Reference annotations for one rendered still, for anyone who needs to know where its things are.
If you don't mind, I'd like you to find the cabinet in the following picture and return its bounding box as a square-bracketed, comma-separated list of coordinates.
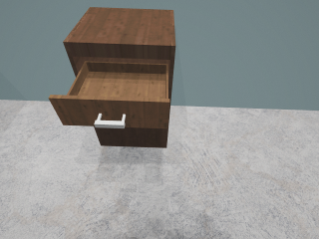
[63, 7, 176, 148]

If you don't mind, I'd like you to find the handle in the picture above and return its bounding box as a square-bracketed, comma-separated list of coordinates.
[94, 114, 126, 128]

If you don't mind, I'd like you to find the drawer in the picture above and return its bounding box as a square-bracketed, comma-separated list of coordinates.
[48, 61, 170, 129]

